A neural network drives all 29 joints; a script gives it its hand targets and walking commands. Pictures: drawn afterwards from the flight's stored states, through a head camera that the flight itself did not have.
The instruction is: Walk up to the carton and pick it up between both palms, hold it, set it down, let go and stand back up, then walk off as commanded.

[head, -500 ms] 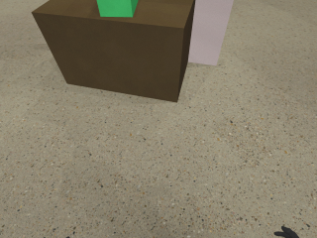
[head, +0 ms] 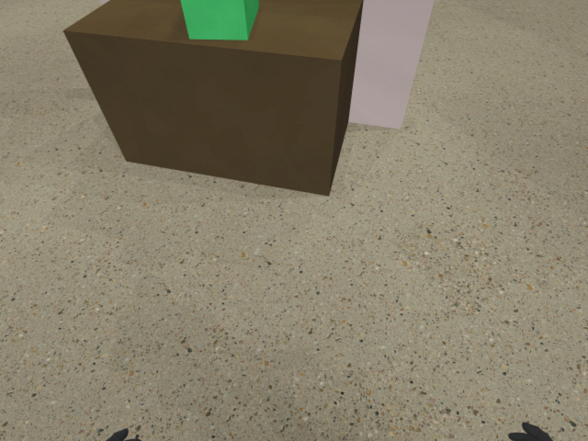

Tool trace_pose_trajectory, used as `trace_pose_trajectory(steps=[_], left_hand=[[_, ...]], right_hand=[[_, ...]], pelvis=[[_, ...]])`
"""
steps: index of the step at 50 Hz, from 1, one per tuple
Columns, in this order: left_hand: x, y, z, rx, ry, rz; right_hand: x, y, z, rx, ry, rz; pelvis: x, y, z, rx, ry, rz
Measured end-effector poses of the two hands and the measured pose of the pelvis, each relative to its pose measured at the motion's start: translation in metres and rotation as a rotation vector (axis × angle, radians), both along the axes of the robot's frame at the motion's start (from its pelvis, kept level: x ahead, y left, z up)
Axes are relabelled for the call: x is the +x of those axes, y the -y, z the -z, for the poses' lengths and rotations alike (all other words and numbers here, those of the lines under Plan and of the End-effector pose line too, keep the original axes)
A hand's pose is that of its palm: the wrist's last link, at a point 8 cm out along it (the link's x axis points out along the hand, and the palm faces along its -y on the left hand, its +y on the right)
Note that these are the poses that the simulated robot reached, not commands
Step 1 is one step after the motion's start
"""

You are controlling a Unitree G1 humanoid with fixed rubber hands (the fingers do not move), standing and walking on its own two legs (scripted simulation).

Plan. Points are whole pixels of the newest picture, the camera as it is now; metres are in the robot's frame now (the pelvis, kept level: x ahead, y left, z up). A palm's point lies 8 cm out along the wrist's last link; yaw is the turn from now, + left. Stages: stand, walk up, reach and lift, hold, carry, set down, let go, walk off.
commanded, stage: stand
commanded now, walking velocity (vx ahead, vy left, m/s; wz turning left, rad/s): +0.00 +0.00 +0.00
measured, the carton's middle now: out of the picture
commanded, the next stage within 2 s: none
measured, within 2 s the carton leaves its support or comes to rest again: neither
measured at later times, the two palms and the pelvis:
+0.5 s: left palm out of the picture +0.10 +0.29 -0.11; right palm out of the picture +0.07 -0.31 -0.09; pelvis -0.01 +0.01 +0.00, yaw +0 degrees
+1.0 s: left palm out of the picture +0.10 +0.29 -0.11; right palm out of the picture +0.07 -0.31 -0.09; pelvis -0.01 +0.01 +0.00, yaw +0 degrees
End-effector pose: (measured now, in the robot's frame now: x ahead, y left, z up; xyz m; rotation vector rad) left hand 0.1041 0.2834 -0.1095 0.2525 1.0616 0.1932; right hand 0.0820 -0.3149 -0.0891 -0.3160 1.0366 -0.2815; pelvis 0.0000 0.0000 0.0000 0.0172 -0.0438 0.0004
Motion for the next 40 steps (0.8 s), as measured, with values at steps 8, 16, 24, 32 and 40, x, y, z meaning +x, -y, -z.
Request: trace_pose_trajectory(steps=[8, 16, 24, 32, 40], left_hand=[[-0.001, -0.005, -0.002, 0.001, 0.019, 0.005], [-0.004, -0.009, -0.002, 0.000, 0.017, 0.005], [-0.003, -0.010, -0.003, 0.004, 0.017, 0.007], [-0.002, -0.009, -0.003, 0.002, 0.024, 0.008], [-0.003, -0.010, -0.003, -0.002, 0.021, 0.007]], right_hand=[[-0.005, -0.003, -0.001, -0.001, -0.003, 0.005], [-0.009, -0.006, -0.003, -0.004, 0.000, 0.007], [-0.010, -0.006, -0.001, 0.001, -0.009, 0.010], [-0.010, -0.006, -0.001, -0.001, -0.008, 0.011], [-0.011, -0.008, -0.002, -0.002, -0.009, 0.012]], pelvis=[[-0.003, -0.003, 0.000, -0.005, 0.005, 0.000], [-0.007, -0.006, -0.001, -0.009, 0.009, 0.000], [-0.006, -0.006, -0.001, -0.009, 0.007, 0.000], [-0.006, -0.006, -0.001, -0.010, 0.007, 0.001], [-0.007, -0.008, -0.002, -0.012, 0.006, 0.001]])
